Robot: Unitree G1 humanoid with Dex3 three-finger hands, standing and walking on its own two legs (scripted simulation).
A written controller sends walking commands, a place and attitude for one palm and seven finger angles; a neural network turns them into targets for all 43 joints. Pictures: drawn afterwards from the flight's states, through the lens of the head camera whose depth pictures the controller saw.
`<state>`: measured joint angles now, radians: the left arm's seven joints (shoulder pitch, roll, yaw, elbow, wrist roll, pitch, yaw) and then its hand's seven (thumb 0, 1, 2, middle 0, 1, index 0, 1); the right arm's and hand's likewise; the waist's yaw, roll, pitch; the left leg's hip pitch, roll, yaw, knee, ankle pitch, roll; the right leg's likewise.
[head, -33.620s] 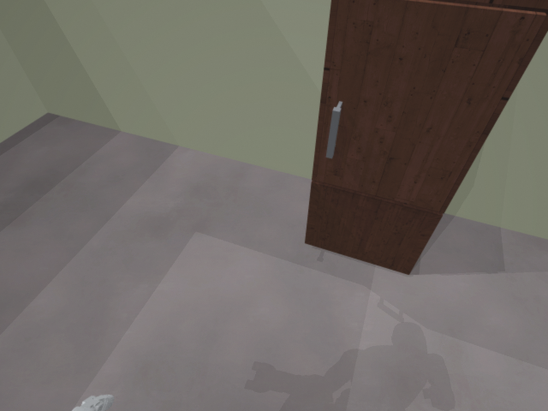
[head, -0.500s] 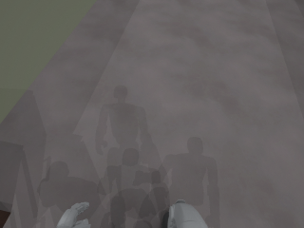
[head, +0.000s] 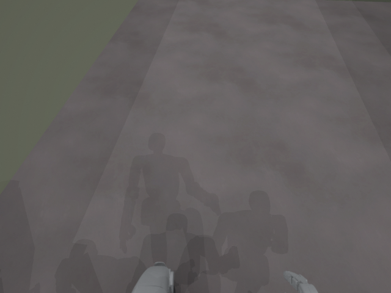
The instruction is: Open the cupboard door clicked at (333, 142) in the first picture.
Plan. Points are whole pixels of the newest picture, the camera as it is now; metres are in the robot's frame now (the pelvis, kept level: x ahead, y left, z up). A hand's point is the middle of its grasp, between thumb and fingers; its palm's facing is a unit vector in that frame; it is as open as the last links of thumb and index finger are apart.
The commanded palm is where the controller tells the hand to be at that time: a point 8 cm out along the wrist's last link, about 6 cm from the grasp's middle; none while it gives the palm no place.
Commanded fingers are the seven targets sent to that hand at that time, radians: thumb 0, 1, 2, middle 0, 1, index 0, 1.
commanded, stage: walk to a spot facing it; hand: left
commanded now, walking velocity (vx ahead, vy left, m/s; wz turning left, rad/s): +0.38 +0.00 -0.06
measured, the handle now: out of the picture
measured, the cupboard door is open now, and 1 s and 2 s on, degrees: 42 42 42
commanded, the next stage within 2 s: turn to face it in 0.36 s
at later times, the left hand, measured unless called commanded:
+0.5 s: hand (150, 201) +0.37 +0.18 -0.16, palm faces -0.14 -0.97 -0.21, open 7.3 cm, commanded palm none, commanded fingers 0.00 0.90 0.90 -0.20 -0.30 -0.20 -0.30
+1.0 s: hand (171, 167) +0.50 +0.14 -0.19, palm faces +0.14 -0.98 -0.15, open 7.3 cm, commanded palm none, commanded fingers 0.00 0.90 0.90 -0.20 -0.30 -0.20 -0.30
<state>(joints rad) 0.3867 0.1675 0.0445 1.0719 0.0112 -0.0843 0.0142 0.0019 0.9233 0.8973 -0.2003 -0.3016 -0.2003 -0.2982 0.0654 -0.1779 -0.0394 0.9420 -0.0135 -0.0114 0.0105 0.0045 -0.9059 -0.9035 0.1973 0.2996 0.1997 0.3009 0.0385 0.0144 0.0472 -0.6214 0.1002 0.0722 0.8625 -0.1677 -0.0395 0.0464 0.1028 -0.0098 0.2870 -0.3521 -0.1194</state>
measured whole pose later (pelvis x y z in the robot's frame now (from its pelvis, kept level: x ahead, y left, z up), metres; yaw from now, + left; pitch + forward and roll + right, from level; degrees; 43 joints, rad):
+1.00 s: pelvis +0.41 -0.05 -0.02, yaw +8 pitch +1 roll -1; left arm 0.13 0.18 0.06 0.95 0.02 0.01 0.01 -0.01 0.92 0.90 -0.21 -0.30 -0.20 -0.30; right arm 0.18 -0.20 -0.06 0.92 -0.02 0.02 0.01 0.00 -0.91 -0.90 0.20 0.30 0.20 0.30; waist -0.04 -0.04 0.03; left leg -0.40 0.07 0.11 0.69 -0.30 0.00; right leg -0.31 -0.13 -0.29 0.78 -0.48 0.02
